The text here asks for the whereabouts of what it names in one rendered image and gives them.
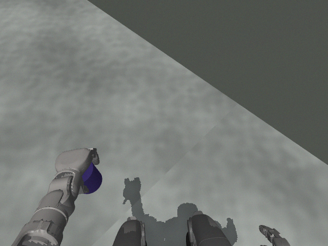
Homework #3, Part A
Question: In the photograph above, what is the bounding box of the left robot arm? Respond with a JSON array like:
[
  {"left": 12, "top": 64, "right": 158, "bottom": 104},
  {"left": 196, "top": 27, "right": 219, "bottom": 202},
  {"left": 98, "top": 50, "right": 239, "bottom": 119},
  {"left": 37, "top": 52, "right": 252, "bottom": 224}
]
[{"left": 11, "top": 169, "right": 82, "bottom": 246}]

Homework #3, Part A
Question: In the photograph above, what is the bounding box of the mug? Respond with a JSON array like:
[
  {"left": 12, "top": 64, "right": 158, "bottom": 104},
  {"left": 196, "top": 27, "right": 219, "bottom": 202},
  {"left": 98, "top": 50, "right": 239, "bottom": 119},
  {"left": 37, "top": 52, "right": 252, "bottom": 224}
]
[{"left": 82, "top": 162, "right": 102, "bottom": 194}]

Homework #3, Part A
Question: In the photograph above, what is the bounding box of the right robot hand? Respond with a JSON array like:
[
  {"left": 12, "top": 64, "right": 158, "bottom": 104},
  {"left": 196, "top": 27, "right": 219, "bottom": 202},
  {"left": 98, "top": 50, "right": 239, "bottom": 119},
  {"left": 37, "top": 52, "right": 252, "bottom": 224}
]
[{"left": 259, "top": 225, "right": 290, "bottom": 246}]

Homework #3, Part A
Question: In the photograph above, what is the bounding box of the left robot hand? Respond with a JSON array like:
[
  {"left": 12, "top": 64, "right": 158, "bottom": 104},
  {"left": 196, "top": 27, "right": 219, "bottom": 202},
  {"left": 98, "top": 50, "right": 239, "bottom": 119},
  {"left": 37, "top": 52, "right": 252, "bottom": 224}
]
[{"left": 55, "top": 148, "right": 99, "bottom": 194}]

